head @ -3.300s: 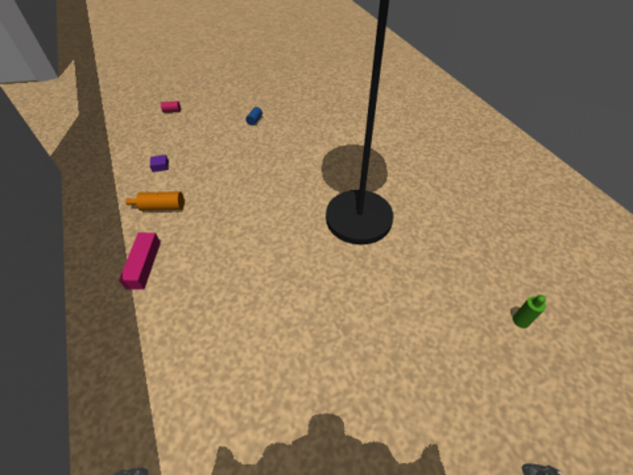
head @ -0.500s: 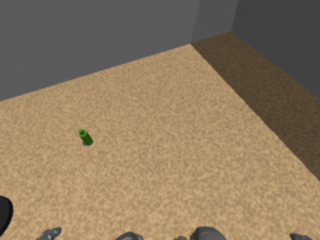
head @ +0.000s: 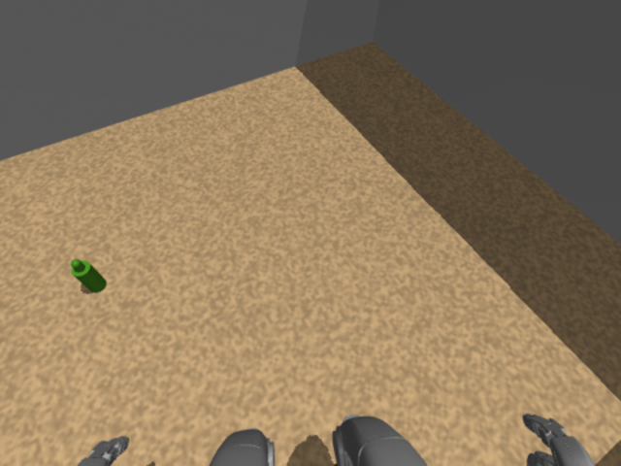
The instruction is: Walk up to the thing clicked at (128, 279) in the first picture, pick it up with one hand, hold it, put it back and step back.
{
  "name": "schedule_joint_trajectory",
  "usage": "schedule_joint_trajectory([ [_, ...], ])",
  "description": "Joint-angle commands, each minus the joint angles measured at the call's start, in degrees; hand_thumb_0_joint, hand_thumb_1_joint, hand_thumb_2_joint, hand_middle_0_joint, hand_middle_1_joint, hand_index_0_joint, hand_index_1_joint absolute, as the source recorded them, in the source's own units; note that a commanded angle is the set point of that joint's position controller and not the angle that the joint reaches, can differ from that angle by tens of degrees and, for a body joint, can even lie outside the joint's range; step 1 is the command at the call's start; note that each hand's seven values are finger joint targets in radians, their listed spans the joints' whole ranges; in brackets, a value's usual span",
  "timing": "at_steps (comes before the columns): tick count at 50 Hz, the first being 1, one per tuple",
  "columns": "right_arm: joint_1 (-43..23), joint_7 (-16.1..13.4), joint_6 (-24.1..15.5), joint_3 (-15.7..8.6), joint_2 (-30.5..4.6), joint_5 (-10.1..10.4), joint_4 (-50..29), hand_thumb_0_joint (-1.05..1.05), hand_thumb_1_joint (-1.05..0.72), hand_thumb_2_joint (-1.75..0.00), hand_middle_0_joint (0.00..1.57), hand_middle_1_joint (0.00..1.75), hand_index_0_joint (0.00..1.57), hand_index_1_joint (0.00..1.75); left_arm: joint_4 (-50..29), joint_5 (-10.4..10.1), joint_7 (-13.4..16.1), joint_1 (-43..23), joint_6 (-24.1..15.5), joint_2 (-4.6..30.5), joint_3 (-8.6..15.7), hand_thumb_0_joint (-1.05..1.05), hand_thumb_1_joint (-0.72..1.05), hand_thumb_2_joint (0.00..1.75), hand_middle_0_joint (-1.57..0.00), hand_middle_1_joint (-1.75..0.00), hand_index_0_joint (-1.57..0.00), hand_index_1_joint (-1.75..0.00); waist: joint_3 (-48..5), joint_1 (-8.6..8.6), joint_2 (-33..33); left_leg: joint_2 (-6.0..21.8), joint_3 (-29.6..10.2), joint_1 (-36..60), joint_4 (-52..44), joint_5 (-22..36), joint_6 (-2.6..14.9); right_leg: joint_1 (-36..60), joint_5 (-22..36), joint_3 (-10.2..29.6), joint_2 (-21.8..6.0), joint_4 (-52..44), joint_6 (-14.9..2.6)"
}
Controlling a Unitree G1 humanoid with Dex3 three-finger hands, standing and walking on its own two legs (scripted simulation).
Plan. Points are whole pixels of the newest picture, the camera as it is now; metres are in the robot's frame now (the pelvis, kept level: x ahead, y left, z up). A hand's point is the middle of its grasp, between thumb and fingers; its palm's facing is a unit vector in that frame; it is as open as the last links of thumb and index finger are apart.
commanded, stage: walk up
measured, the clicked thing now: out of the picture -0.77 +0.82 -0.72
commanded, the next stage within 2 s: stand in 1.30 s
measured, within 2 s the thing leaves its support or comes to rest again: neither
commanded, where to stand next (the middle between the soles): +0.07 +0.02 m, yaw -9 degrees
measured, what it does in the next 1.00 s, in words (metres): steps on the spot: right foot, then left foot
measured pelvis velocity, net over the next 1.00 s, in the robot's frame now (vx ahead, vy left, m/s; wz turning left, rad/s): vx -0.01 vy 0.01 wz -0.19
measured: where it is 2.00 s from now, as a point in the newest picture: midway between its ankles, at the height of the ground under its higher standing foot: outside the picture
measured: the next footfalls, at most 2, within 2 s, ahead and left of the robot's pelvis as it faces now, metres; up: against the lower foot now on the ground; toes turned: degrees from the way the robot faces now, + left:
right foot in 0.20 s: +0.05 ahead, -0.15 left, +0.00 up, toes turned -3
left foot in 0.46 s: +0.05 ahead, +0.14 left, +0.00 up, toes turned -5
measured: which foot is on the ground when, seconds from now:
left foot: down 0.00-0.22, up 0.24-0.44, down 0.46-1.00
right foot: up 0.00-0.18, down 0.20-1.00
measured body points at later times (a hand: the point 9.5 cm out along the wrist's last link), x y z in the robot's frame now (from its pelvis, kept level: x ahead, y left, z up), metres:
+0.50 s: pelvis -0.02 -0.01 -0.01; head +0.00 -0.04 +0.44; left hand +0.09 +0.30 -0.11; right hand +0.01 -0.34 -0.14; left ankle +0.01 +0.14 -0.72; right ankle +0.01 -0.15 -0.72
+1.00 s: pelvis -0.01 +0.01 +0.01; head +0.01 +0.00 +0.46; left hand +0.13 +0.30 -0.11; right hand +0.02 -0.31 -0.12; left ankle +0.01 +0.14 -0.72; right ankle +0.01 -0.15 -0.72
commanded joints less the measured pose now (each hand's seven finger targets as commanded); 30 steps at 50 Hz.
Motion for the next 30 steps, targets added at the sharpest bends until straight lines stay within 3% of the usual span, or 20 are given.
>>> schedule_joint_trajectory([
  [1, 1.9, -1.3, -1.1, -4.6, -14.9, 0.1, -4.0, 0.0, -0.9, -0.9, 0.2, 0.3, 0.2, 0.3, -3.1, 0.2, 0.2, 1.4, -1.8, 12.9, 5.2, 0.0, 0.9, 0.9, -0.2, -0.3, -0.2, -0.3, -6.6, -1.33, 10.6, 14.3, -11.9, 7.0, -13.8, 28.5, 11.5, -4.5, 1.9, 1.6, -4.1, 5.1, -0.13],
  [3, 1.5, -0.9, -0.8, -4.6, -15.9, 0.1, -3.6, 0.0, -0.9, -0.9, 0.2, 0.3, 0.2, 0.3, -2.3, -0.3, -0.4, 2.1, -1.9, 11.4, 4.7, 0.0, 0.9, 0.9, -0.2, -0.3, -0.2, -0.3, -5.8, -1.64, 14.1, 12.7, -9.4, 6.3, -14.4, 22.7, 10.74, -2.8, 5.0, -1.4, -4.4, -1.9, 0.19],
  [5, 0.1, -0.3, 0.0, -4.2, -15.7, -0.2, -4.3, 0.0, -0.9, -0.9, 0.2, 0.3, 0.2, 0.3, -1.5, -0.4, -0.3, 2.8, -2.9, 10.6, 4.3, 0.0, 0.9, 0.9, -0.2, -0.3, -0.2, -0.3, -8.0, -1.58, 15.6, 12.5, -7.6, 7.3, -11.5, 23.0, 10.93, 0.8, 5.7, -4.5, -4.9, -10.1, 0.7],
  [7, -2.1, 0.3, 1.1, -4.0, -15.6, -0.1, -5.1, 0.0, -0.9, -0.9, 0.2, 0.3, 0.2, 0.3, 0.6, 0.2, 0.2, 5.4, -3.7, 10.8, 4.5, 0.0, 0.9, 0.9, -0.2, -0.3, -0.2, -0.3, -9.9, -0.18, 15.5, 12.1, -5.9, 4.5, -7.5, 18.5, 10.44, 7.5, 9.4, -7.1, -3.7, -18.2, 0.76],
  [8, -3.2, 0.6, 1.7, -3.8, -15.1, 0.2, -5.3, 0.0, -0.9, -0.9, 0.2, 0.3, 0.2, 0.3, 2.1, 0.4, 0.6, 7.5, -4.1, 10.6, 4.7, 0.0, 0.9, 0.9, -0.2, -0.3, -0.2, -0.3, -11.1, 1.23, 13.9, 11.3, -4.5, 2.8, -3.2, 16.3, 9.37, 11.9, 15.4, -8.2, -2.7, -25.7, 0.7],
  [9, -2.8, 0.7, 2.3, -3.2, -12.7, 0.4, -5.3, 0.0, -0.9, -0.9, 0.2, 0.3, 0.2, 0.3, 3.1, 0.9, 1.1, 8.3, -4.6, 12.2, 5.4, 0.0, 0.9, 0.9, -0.2, -0.3, -0.2, -0.3, -11.1, 1.99, 9.0, 9.4, -3.0, -1.6, 2.9, 12.4, 7.03, 16.3, 17.5, -5.8, -2.3, -28.5, 0.27],
  [10, -1.6, 0.7, 2.7, -2.3, -9.4, 0.6, -5.5, 0.0, -0.9, -0.9, 0.2, 0.3, 0.2, 0.3, 2.9, 1.5, 1.5, 7.6, -5.0, 15.0, 6.4, 0.0, 0.9, 0.9, -0.2, -0.3, -0.2, -0.3, -9.9, 1.85, 0.7, 6.6, -1.2, -9.7, 9.8, 3.9, 4.1, 19.7, 17.5, 4.8, -7.0, -30.2, -1.62],
  [11, -2.1, 0.7, 3.0, -1.1, -6.5, 0.8, -6.2, 0.0, -0.9, -0.9, 0.2, 0.3, 0.2, 0.3, 1.3, 2.1, 1.9, 5.6, -5.7, 18.0, 6.6, 0.0, 0.9, 0.9, -0.2, -0.3, -0.2, -0.3, -7.8, 1.07, -7.1, 1.8, -0.6, -17.2, 15.1, -10.9, 0.66, 17.8, 21.8, 26.1, -20.7, -34.7, -6.72],
  [12, -4.6, -0.1, 3.8, -2.5, -10.7, 0.7, -5.6, 0.0, -0.9, -0.9, 0.2, 0.3, 0.2, 0.3, 0.6, 1.8, 2.1, 3.8, -5.5, 20.9, 6.6, 0.0, 0.9, 0.9, -0.2, -0.3, -0.2, -0.3, -7.0, 1.99, -4.4, 3.3, -7.2, -11.9, 18.1, -16.1, 0.51, 7.9, 19.9, 32.6, -26.6, -35.6, -14.33],
  [13, -4.2, 0.0, 3.9, -3.4, -12.9, 0.3, -4.4, 0.0, -0.9, -0.9, 0.2, 0.3, 0.2, 0.3, 0.2, 1.5, 2.2, 0.6, -5.2, 20.9, 6.3, 0.0, 0.9, 0.9, -0.2, -0.3, -0.2, -0.3, -4.8, 0.68, -4.3, 4.8, -6.8, -7.9, 19.0, -15.2, 0.26, 1.6, 17.0, 31.8, -26.1, -35.6, -15.56],
  [15, -3.0, 0.6, 3.4, -3.6, -12.7, 1.1, -1.8, 0.0, -0.9, -0.9, 0.2, 0.3, 0.2, 0.3, 0.4, 1.6, 2.2, -2.4, -5.5, 17.3, 5.4, 0.0, 0.9, 0.9, -0.2, -0.3, -0.2, -0.3, -3.8, -1.17, -2.9, 5.2, -6.7, -7.6, 15.2, -10.6, 1.17, 3.1, 17.2, 21.8, -20.2, -33.0, -11.46],
  [16, -1.6, 0.7, 3.4, -3.5, -12.2, 1.3, -0.3, 0.0, -0.9, -0.9, 0.2, 0.3, 0.2, 0.3, 0.9, 1.5, 2.3, -2.2, -5.6, 16.4, 5.3, 0.0, 0.9, 0.9, -0.2, -0.3, -0.2, -0.3, -4.6, -1.01, -4.1, 4.6, -5.7, -7.7, 13.7, -8.2, 1.05, 5.2, 17.7, 19.3, -18.1, -32.3, -9.88],
  [20, -0.7, 0.8, 2.9, -3.4, -11.6, 0.5, 1.9, 0.0, -0.9, -0.9, 0.2, 0.3, 0.2, 0.3, 1.7, 1.7, 1.9, -1.6, -5.4, 16.7, 5.0, 0.0, 0.9, 0.9, -0.2, -0.3, -0.2, -0.3, -7.8, -0.44, -8.4, 2.3, -3.2, -1.9, 6.0, -8.7, 1.01, 3.6, 19.1, 17.9, -16.3, -30.0, -10.0],
  [23, 2.8, 0.8, 1.8, -3.4, -10.9, 0.4, 5.0, 0.0, -0.9, -0.9, 0.2, 0.3, 0.2, 0.3, 2.0, 1.0, 1.5, -4.8, -4.5, 14.6, 4.1, 0.0, 0.9, 0.9, -0.2, -0.3, -0.2, -0.3, -9.3, -2.74, -6.7, 0.1, -1.4, 8.2, -7.5, -0.8, 1.28, -1.4, 15.0, 12.1, -13.0, -25.8, -6.64],
  [24, 3.8, 0.6, 1.3, -3.8, -12.3, -0.1, 5.7, 0.0, -0.9, -0.9, 0.2, 0.3, 0.2, 0.3, 1.9, 0.7, 1.4, -5.3, -4.4, 12.5, 3.4, 0.0, 0.9, 0.9, -0.2, -0.3, -0.2, -0.3, -10.2, -3.41, -3.0, 3.6, -6.9, 9.8, -11.6, -0.5, 2.35, -2.6, 16.4, 9.9, -11.4, -22.1, -4.54],
  [25, 1.9, 0.4, 0.7, -4.0, -15.0, -0.5, 5.3, 0.0, -0.9, -0.9, 0.2, 0.3, 0.2, 0.3, 2.0, 0.2, 1.4, -4.0, -4.4, 9.8, 2.6, 0.0, 0.9, 0.9, -0.2, -0.3, -0.2, -0.3, -11.1, -2.19, 5.1, 10.8, -18.1, 9.4, -17.2, -2.4, 5.41, -3.9, 15.4, 5.7, -7.3, -15.7, -1.56],
  [26, -2.7, 0.7, 0.7, -3.9, -17.0, 0.3, 4.8, 0.0, -0.9, -0.9, 0.2, 0.3, 0.2, 0.3, 4.0, -0.1, 1.7, -3.6, -4.4, 11.3, 2.9, 0.0, 0.9, 0.9, -0.2, -0.3, -0.2, -0.3, -9.0, -0.52, 9.5, 16.0, -22.9, 1.6, -19.6, -7.4, 9.7, 1.2, 6.3, -1.3, -3.8, -13.5, -0.57],
  [27, -7.1, 1.1, 0.9, -3.6, -16.4, 0.3, 4.2, 0.0, -0.9, -0.9, 0.2, 0.3, 0.2, 0.3, 6.0, 0.3, 1.8, -1.2, -4.5, 13.0, 3.4, 0.0, 0.9, 0.9, -0.2, -0.3, -0.2, -0.3, -7.9, 1.47, 8.8, 16.5, -21.3, -3.0, -18.4, -8.7, 10.7, 6.9, 4.5, -1.3, -5.3, -13.3, -0.33],
  [28, -8.7, 1.2, 1.1, -2.7, -14.5, 0.3, 4.4, 0.0, -0.9, -0.9, 0.2, 0.3, 0.2, 0.3, 7.4, 0.5, 1.6, 0.2, -5.0, 13.3, 3.6, 0.0, 0.9, 0.9, -0.2, -0.3, -0.2, -0.3, -7.4, 2.92, 7.8, 12.9, -15.7, -6.1, -14.9, -6.8, 8.34, 11.8, 6.0, 0.8, -5.8, -19.1, -0.83],
  [30, -6.9, 1.2, 1.4, -1.9, -11.7, 0.5, 5.3, 0.0, -0.9, -0.9, 0.2, 0.3, 0.2, 0.3, 7.8, 0.7, 1.1, -1.9, -5.4, 14.5, 4.0, 0.0, 0.9, 0.9, -0.2, -0.3, -0.2, -0.3, -6.5, 1.19, 1.0, 3.0, -5.7, -5.4, -7.2, -4.8, 2.09, 9.7, 12.1, 12.9, -10.4, -28.4, -4.3],
])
